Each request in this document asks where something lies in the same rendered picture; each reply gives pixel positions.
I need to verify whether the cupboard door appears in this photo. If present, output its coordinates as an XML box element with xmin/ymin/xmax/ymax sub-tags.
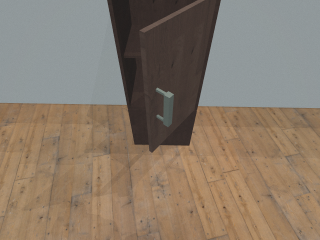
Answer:
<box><xmin>139</xmin><ymin>0</ymin><xmax>216</xmax><ymax>153</ymax></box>

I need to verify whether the handle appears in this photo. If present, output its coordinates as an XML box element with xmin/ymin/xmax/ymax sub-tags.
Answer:
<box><xmin>155</xmin><ymin>88</ymin><xmax>174</xmax><ymax>127</ymax></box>

